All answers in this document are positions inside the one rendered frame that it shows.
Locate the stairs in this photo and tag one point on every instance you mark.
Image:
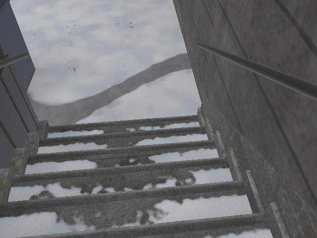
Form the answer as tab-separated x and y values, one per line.
142	178

